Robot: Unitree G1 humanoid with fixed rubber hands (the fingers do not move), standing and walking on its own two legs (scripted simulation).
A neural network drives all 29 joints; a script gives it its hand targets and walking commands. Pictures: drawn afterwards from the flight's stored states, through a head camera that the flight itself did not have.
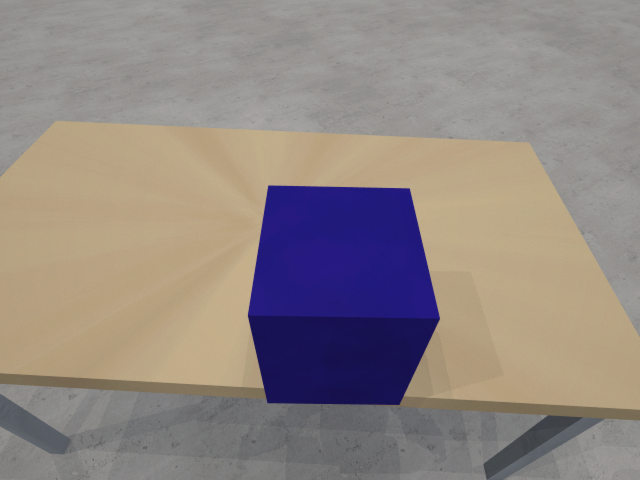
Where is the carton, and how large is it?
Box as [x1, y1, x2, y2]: [248, 185, 439, 404]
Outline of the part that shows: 268,185 248,311 248,318 267,402 399,404 439,319 409,188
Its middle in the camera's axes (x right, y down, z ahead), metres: +0.02 +0.09 +0.56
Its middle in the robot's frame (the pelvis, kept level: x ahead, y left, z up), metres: +0.37 -0.02 +0.00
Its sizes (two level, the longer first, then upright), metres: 0.210 0.200 0.250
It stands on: a table, 0.66 m high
